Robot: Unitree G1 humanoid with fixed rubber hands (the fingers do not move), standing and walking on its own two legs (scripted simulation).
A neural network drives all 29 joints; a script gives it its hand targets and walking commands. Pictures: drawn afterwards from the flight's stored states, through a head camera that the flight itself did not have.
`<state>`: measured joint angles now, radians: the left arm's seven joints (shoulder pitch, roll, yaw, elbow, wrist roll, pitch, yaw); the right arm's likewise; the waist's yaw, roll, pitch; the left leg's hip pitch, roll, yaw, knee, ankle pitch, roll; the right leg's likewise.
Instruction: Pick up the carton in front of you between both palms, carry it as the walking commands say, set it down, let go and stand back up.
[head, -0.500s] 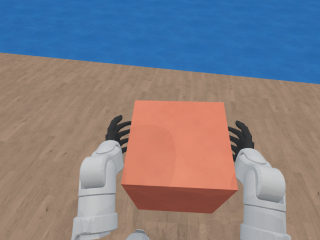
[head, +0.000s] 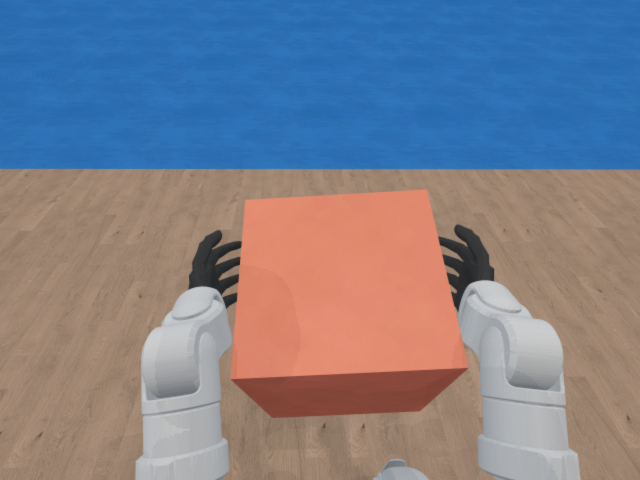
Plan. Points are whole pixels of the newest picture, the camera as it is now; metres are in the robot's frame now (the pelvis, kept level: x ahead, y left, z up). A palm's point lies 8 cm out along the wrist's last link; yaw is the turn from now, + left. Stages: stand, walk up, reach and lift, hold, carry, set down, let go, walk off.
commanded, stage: carry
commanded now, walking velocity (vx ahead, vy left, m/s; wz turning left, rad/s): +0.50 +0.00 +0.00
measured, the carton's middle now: (341, 316) +0.33 -0.01 +0.03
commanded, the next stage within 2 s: none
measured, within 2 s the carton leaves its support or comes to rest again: neither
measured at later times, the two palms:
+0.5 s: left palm (203, 201) +0.58 +0.21 +0.00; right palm (370, 186) +0.61 -0.09 +0.01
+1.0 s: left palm (213, 110) +0.86 +0.22 +0.02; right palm (351, 109) +0.85 -0.08 +0.03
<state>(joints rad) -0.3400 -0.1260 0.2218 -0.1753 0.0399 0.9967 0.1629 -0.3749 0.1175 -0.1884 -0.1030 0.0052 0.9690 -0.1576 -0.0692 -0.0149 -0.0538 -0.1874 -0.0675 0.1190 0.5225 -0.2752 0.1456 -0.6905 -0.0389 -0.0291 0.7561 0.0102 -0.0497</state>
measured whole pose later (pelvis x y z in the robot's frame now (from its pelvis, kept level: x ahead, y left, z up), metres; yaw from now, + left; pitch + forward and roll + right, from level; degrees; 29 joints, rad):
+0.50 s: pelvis +0.29 +0.02 -0.06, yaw +3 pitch +4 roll -2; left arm -0.36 -0.11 0.19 0.03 0.01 0.91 0.14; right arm -0.28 0.15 -0.25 -0.05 -0.04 0.90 -0.14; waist 0.09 -0.02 -0.05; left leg -0.62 0.05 -0.01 0.72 -0.14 0.06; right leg -0.31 0.04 -0.12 0.66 -0.27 -0.07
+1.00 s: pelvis +0.54 +0.08 -0.08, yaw +0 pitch +4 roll +0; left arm -0.36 -0.11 0.24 -0.12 0.05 1.01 0.17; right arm -0.39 0.12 -0.18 -0.05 0.00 0.99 -0.17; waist -0.09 -0.03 -0.09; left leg -0.18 -0.06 0.10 0.54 -0.29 0.11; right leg -0.65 -0.04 -0.03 0.67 0.06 -0.05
